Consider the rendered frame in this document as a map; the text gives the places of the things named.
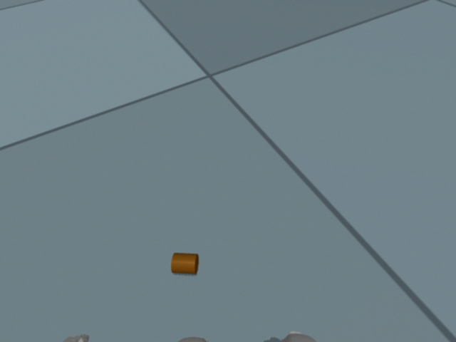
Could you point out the can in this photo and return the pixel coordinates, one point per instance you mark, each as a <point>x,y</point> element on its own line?
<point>184,263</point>

